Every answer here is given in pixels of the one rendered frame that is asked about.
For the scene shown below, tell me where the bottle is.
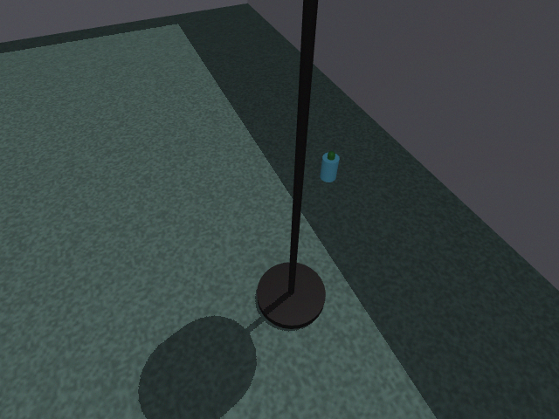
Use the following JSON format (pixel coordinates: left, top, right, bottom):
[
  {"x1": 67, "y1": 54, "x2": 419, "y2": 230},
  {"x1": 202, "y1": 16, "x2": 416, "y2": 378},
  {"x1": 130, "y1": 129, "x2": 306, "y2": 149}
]
[{"x1": 320, "y1": 151, "x2": 340, "y2": 182}]

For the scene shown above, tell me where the floor lamp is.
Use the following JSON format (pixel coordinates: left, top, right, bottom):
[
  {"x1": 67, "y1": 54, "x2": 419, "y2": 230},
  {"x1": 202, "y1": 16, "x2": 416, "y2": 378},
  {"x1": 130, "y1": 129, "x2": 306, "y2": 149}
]
[{"x1": 257, "y1": 0, "x2": 326, "y2": 329}]

